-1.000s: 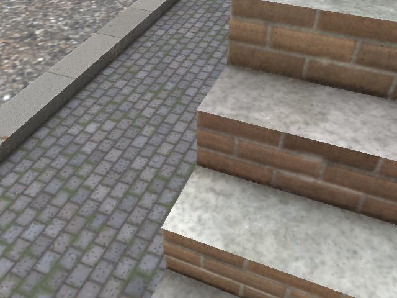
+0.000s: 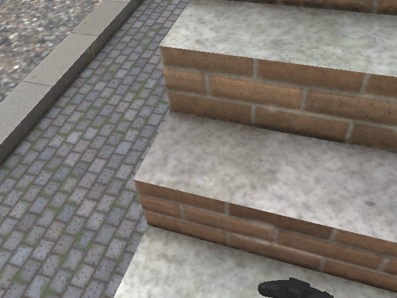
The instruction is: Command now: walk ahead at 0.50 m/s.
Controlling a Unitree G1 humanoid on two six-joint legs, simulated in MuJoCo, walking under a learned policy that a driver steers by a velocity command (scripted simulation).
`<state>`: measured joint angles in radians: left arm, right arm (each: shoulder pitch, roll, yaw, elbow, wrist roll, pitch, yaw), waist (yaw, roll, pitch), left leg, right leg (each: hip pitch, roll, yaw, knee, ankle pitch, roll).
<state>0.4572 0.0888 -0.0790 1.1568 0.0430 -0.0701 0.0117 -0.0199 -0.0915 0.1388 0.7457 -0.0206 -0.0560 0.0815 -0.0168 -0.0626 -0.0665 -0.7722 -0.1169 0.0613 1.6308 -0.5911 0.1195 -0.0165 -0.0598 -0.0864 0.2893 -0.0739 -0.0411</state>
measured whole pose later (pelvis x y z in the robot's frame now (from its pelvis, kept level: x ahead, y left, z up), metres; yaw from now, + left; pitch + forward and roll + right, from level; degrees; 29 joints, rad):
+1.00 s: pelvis -0.02 +0.07 +0.14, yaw -3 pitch +0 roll +0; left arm 0.13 0.19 -0.04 0.70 -0.01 0.02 -0.04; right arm 0.40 -0.14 0.07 0.74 -0.03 -0.03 -0.04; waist -0.03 -0.07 -0.11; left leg -0.45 -0.11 -0.06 0.68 -0.47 0.03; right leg -0.57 0.10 0.03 1.42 -0.27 0.06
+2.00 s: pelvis -0.13 +0.07 -0.05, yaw -2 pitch +1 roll +0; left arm 0.21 0.24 -0.02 1.03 0.00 -0.09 -0.04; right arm 0.24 -0.21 0.03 0.93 0.00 0.00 0.01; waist 0.00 -0.03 -0.01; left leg -0.30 -0.01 0.02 0.55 -0.27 0.09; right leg -0.23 0.06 -0.09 0.51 -0.30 -0.10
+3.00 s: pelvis -0.04 -0.04 +0.10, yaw -3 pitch +2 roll +0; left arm 0.25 0.18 -0.05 0.70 0.05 -0.13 -0.01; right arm 0.12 -0.26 0.02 0.58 0.02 -0.06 0.06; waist -0.05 0.01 -0.13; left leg -0.93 -0.13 -0.05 1.74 -0.20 -0.02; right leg -0.32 0.08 -0.08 0.74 -0.88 -0.21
